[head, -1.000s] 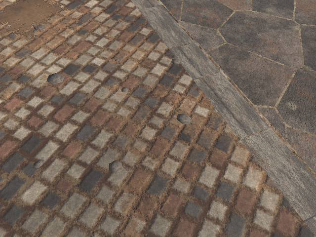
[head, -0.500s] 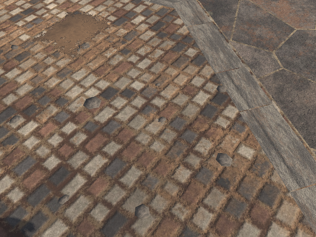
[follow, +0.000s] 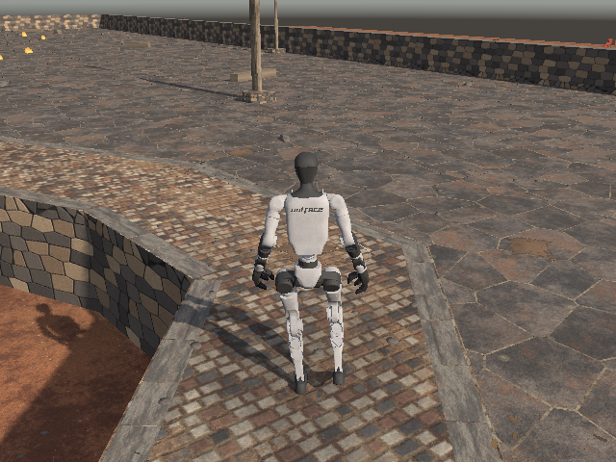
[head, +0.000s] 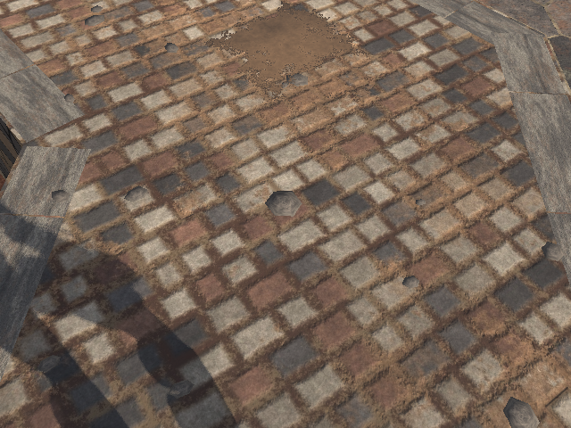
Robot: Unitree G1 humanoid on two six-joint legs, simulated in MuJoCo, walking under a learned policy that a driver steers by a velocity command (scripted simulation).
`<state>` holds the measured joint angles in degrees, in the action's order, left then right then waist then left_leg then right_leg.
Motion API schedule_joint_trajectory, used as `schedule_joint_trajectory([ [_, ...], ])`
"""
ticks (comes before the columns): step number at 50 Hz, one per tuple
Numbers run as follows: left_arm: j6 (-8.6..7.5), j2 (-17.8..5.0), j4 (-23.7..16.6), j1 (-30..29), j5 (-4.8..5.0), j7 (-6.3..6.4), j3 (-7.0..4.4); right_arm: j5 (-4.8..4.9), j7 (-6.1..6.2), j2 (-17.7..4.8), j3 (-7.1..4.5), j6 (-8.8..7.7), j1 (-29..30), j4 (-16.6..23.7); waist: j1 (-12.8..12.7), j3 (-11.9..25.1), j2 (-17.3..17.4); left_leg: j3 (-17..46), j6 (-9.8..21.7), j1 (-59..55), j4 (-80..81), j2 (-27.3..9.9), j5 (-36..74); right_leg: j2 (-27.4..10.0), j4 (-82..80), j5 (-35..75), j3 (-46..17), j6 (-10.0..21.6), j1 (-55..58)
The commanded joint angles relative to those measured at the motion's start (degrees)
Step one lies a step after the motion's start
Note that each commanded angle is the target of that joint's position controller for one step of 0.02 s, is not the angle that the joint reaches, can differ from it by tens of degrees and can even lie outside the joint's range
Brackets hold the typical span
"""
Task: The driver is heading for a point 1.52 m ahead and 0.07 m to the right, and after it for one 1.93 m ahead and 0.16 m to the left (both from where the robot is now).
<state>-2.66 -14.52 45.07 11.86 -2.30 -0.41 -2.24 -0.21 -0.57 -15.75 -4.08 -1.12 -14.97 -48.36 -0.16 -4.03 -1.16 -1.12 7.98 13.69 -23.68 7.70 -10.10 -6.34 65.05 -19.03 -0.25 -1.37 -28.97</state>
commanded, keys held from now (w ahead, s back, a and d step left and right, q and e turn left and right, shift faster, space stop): w+q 0.10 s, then w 0.74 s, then w+e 0.16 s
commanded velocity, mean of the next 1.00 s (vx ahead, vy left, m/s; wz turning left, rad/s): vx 0.50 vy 0.00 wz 0.17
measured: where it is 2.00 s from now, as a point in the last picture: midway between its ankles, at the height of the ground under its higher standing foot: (290, 217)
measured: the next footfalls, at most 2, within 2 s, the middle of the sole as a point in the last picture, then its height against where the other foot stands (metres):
right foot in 0.36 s outside the picture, level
left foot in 0.88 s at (240, 354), level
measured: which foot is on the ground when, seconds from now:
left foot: down 0.00-0.38, up 0.40-0.86, down 0.88-1.00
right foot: up 0.00-0.34, down 0.36-0.88, up 0.90-1.00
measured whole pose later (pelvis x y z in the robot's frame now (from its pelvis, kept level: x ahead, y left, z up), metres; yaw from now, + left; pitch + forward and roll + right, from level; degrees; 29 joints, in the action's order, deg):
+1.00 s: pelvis +0.54 +0.04 +0.00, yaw +7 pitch +0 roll -1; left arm -2.9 -13.5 55.2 22.0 -0.4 -0.2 -2.4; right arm -1.9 -0.3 -13.3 -1.5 -4.0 -7.4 -47.9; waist -2.5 -2.7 -1.3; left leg -6.1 4.4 17.7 -27.3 1.0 -10.0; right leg 0.2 60.7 -21.9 -0.3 4.6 -16.5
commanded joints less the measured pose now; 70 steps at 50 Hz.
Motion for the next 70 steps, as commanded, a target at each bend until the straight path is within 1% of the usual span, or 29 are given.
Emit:
schedule_joint_trajectory([
  [1, 1.35, -4.5, -2.4, 3.6, -0.49, -0.29, -1.2, 0.27, 0.04, -8.0, -1.84, -1.97, -1.7, 3.0, -1.4, 4.2, 1.8, 16.4, 8.7, -3.8, 11.8, -14.8, 16.5, -0.6, -4.4, 3.9, 0.0, -1.4, -4.0],
  [5, 1.47, -4.7, -5.6, -6.4, -0.21, -0.41, -1.09, 0.17, 0.01, -8.2, -1.94, -2.01, -6.7, 1.9, 2.0, 1.2, 3.4, 18.2, 6.9, -6.3, 13.2, -13.8, 12.2, 0.1, -15.0, 13.0, -0.2, -2.3, -9.9],
  [12, 0.21, -4.0, -8.7, -16.1, 0.44, -1.41, -0.15, -0.52, 1.02, -7.3, -1.09, -2.5, -13.7, -0.8, 6.1, 0.6, 4.6, 17.3, 4.6, -15.9, 9.9, -15.4, 23.8, 3.2, -28.7, 18.9, 1.5, 0.6, -8.8],
  [15, -0.42, -5.4, -8.2, -12.6, 0.59, -1.26, -0.55, -0.85, 1.64, -8.7, -1.17, -2.71, -11.7, -1.0, 3.2, 0.5, 5.6, 17.2, 2.5, -16.6, 6.9, -17.0, 31.5, 5.1, -33.7, 14.2, 1.6, 3.6, -0.7],
  [17, -1.05, -7.5, -4.4, -0.8, 0.71, -0.17, -1.69, -0.96, 1.46, -9.7, -1.23, -2.93, -9.9, -1.2, -2.2, 5.9, 4.5, 14.4, 0.6, -15.4, -5.7, -14.4, 44.6, 8.6, -37.6, 11.0, 3.3, 5.9, 14.6],
  [18, -1.66, -9.5, -2.4, 7.7, 0.1, 0.62, -2.43, -0.78, 1.17, -8.7, -0.85, -3.2, -9.6, -0.9, -6.2, 11.3, 2.4, 12.4, -0.4, -8.9, -17.8, -11.8, 37.2, 3.8, -38.8, 10.5, -1.2, 7.9, 27.6],
  [19, -1.81, -14.8, -2.1, 14.8, -1.19, 1.32, -3.57, 0.73, 0.87, -3.9, 0.3, -3.48, -12.7, 1.0, -6.7, 19.5, -6.7, 8.0, -2.6, 4.7, -36.7, -5.4, 14.2, -11.0, -40.9, 1.1, -22.5, 12.5, 42.2],
  [20, -0.93, -15.7, -0.5, 13.8, 0.01, 0.64, -4.11, 0.6, 0.86, -4.8, -0.03, -3.4, -16.5, 0.4, -3.7, 20.7, -15.2, 7.3, -3.2, 15.6, -47.3, 1.1, -18.7, -17.9, -49.0, 2.6, -43.5, 17.5, 43.8],
  [21, -0.56, -11.1, -1.6, 8.2, 1.18, 0.13, -3.18, -1.08, 1.07, -6.8, -0.25, -2.93, -13.3, -0.3, -1.8, 11.1, -5.6, 9.6, -2.8, 19.5, -50.5, -3.1, -15.2, -15.8, -49.8, -1.5, -38.5, 17.1, 35.7],
  [22, -0.76, -7.3, -2.0, 4.3, 1.46, -0.15, -2.3, -1.4, 0.57, -6.1, 0.03, -2.9, -8.8, 0.2, -1.4, 5.6, -0.1, 9.1, -2.9, 19.4, -48.5, -5.4, -11.2, -13.1, -50.5, 0.0, -29.5, 16.1, 28.8],
  [24, -1.4, -4.7, -0.7, 2.8, 1.08, 0.02, -1.36, -1.84, -0.17, -4.7, 0.36, -2.3, -5.9, 1.2, 0.6, 2.1, -1.8, 7.4, -3.5, 17.4, -42.1, -8.7, -8.3, -7.9, -53.2, 8.8, -19.0, 13.1, 22.1],
  [27, -2.78, -5.3, 1.9, 6.0, 1.67, -0.33, -1.43, -2.35, -0.97, -3.3, 0.9, -1.17, -6.4, 0.6, 1.6, 3.3, -3.5, 4.8, -4.9, 16.2, -39.4, -9.5, -6.3, -5.8, -54.8, 19.6, -13.0, 13.2, 21.2],
  [32, -2.87, -5.5, 5.0, 10.2, 2.07, -0.45, -1.43, -2.08, -1.6, -1.9, 1.99, -1.07, 6.3, 4.4, -0.5, 0.2, -2.8, 0.7, -7.3, 23.0, -26.5, -12.5, 3.2, -3.3, -58.3, 23.7, -6.7, 13.0, 23.0],
  [35, -2.88, -6.2, 6.5, 12.7, 2.07, -0.4, -1.52, -1.63, -1.82, -0.6, 2.87, -1.35, 12.4, 6.0, -2.1, 0.1, -3.0, -1.4, -7.5, 19.7, -16.7, -11.6, 8.4, -2.4, -57.7, 27.8, -3.9, 11.8, 23.6],
  [38, -2.66, -6.8, 8.0, 15.1, 1.77, -0.11, -1.52, -1.4, -1.55, -1.2, 2.97, -1.51, 16.3, 6.9, -3.2, -0.2, -3.1, -2.3, -6.5, 17.9, -11.6, -10.5, 8.9, -4.1, -56.0, 31.0, -3.9, 11.6, 27.2],
  [41, -2.19, -7.5, 9.1, 15.1, 1.35, 0.46, -1.64, -1.51, -1.11, -2.4, 2.55, -1.87, 16.3, 7.2, -2.1, -0.2, -3.3, -2.2, -4.3, 15.4, -8.2, -9.3, 3.9, -6.4, -52.1, 37.9, -4.3, 11.0, 31.6],
  [43, -1.8, -7.8, 9.5, 14.2, 1.46, 0.68, -1.63, -1.94, -0.42, -3.7, 1.66, -2.6, 7.9, 4.4, 1.9, 3.9, -2.5, -3.0, -2.2, 3.3, -3.6, -6.4, 1.5, -5.2, -41.1, 49.8, -3.2, 9.6, 31.4],
  [44, -1.72, -7.1, 9.4, 13.9, 1.72, 0.63, -1.26, -2.67, 0.22, -5.6, 0.74, -3.35, -1.5, 1.4, 5.8, 9.2, -0.3, -1.0, -0.4, -10.0, -1.6, -8.0, 2.6, -2.6, -30.2, 45.9, -1.5, 8.6, 25.7],
  [45, -1.96, -3.5, 6.7, 14.1, 2.86, 0.3, -0.15, -4.15, 1.14, -10.8, -0.61, -3.77, -10.6, 0.3, 8.3, 17.3, 7.1, 16.1, 3.5, -26.5, 0.0, -23.1, -3.7, 1.8, -12.3, 25.7, 1.1, 6.8, 11.1],
  [46, -1.59, -1.1, 6.7, 19.8, 3.41, 0.62, 0.1, -3.21, 0.89, -14.0, -1.58, -2.96, -11.1, 0.0, 5.7, 21.9, 15.9, 36.6, 8.7, -32.5, 6.3, -34.6, -5.1, 10.0, 2.5, -12.6, 2.0, 6.0, -2.9],
  [47, -0.85, -7.3, 7.5, 15.0, 1.88, 1.08, -1.65, -1.45, 0.63, -9.4, -0.74, -2.53, -7.2, 0.3, 5.1, 14.5, 5.9, 32.9, 6.9, -25.3, 7.5, -31.2, -9.5, 6.4, 5.2, -8.8, -3.3, 6.8, -6.1],
  [48, -1.04, -6.0, 6.8, 12.0, 1.96, 0.58, -1.63, -1.16, 0.52, -6.1, 0.22, -2.74, -2.1, 0.9, 3.2, 7.3, 5.1, 24.5, 5.2, -17.3, 10.0, -28.6, -7.6, 4.3, 3.4, -3.6, -3.7, 6.9, -6.0],
  [49, -0.87, -4.4, 7.0, 11.0, 1.99, 0.25, -1.39, -1.28, 0.41, -3.7, 0.77, -3.17, 0.5, 1.0, 1.9, 4.3, 4.7, 18.4, 3.2, -12.1, 12.4, -25.8, -4.0, 2.6, 1.0, -0.4, -3.4, 6.7, -4.2],
  [51, 0.58, -3.1, 7.9, 12.0, 0.74, -0.59, -1.43, -1.03, 0.88, -2.0, 1.29, -4.02, 1.2, 0.0, -0.4, 2.4, 6.4, 10.4, 0.6, -6.7, 14.9, -22.5, 1.8, 1.4, -1.1, 2.3, -2.8, 5.4, -0.8],
  [55, 2.1, -1.8, 6.0, 6.9, 0.69, -1.73, -1.65, -0.38, 1.1, -3.3, 0.73, -5.64, -2.0, -1.8, -1.1, 1.3, 5.0, 2.6, 0.4, -7.1, 17.1, -21.7, 9.2, 0.6, -2.2, 8.5, -1.7, 4.1, -5.7],
  [61, 2.01, -0.4, 1.6, -4.8, 0.78, -2.6, -0.83, -0.65, 1.44, -2.8, 0.9, -5.47, -5.9, -4.1, 0.7, -1.5, 4.6, -6.3, -0.5, -9.5, 16.8, -19.8, 17.1, 1.3, -17.0, 19.2, 2.0, 3.3, -9.2],
  [65, 1.86, -0.3, -1.3, -11.5, 0.43, -3.12, -0.13, -0.83, 2.06, -3.9, 0.66, -4.95, -10.0, -6.1, 2.6, -2.4, 4.5, -9.8, -1.0, -15.6, 14.4, -21.7, 25.2, 2.8, -25.9, 18.6, 6.5, 5.7, -7.8],
  [68, 1.84, -1.3, -1.8, -10.5, 0.21, -2.96, -0.51, -1.11, 2.64, -5.4, 0.34, -4.05, -10.0, -6.6, 1.1, -0.6, 5.8, -12.5, -1.7, -20.5, 7.0, -22.8, 44.3, 6.2, -28.6, 11.5, 9.2, 8.9, -3.0],
  [70, 1.76, -2.9, -0.2, -4.1, 0.12, -2.44, -1.41, -1.31, 2.88, -7.2, -0.2, -3.12, -9.1, -6.5, -2.0, 3.6, 7.1, -13.6, -1.7, -21.6, -5.1, -23.2, 56.9, 10.1, -29.5, 5.0, 10.6, 11.7, 4.8],
])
